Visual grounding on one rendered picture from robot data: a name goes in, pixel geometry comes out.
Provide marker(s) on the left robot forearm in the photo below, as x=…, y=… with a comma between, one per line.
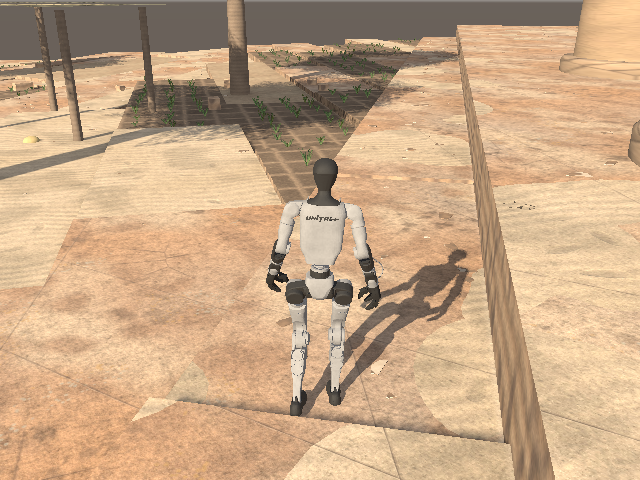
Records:
x=276, y=261

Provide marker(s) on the robot right hand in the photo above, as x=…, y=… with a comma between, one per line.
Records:
x=374, y=294

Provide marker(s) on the robot left shin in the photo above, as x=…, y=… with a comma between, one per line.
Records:
x=298, y=366

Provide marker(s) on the robot left upper arm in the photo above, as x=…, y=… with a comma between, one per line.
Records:
x=291, y=210

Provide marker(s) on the robot right upper arm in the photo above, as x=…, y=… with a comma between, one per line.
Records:
x=354, y=213

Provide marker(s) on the right robot forearm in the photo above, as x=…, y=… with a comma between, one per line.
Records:
x=368, y=269

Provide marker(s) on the robot left hand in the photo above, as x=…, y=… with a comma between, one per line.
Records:
x=281, y=278

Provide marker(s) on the humanoid robot head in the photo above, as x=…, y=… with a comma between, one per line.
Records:
x=325, y=172

